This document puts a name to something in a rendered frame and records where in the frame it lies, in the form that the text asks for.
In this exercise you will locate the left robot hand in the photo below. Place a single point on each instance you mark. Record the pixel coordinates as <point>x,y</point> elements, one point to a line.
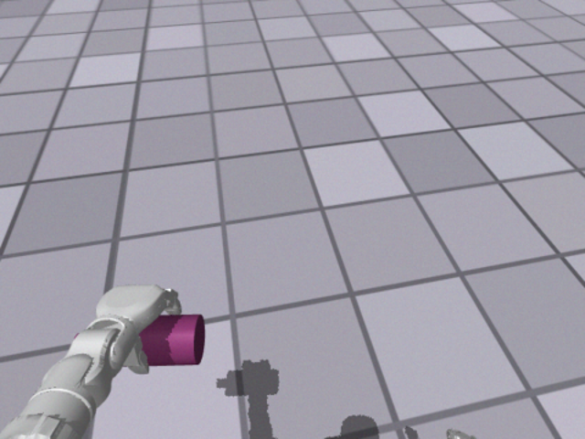
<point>140,304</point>

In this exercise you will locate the bottle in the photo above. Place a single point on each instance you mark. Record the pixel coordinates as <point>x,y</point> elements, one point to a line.
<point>174,340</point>

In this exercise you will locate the left robot arm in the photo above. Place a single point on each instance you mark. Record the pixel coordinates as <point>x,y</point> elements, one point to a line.
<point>71,391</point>

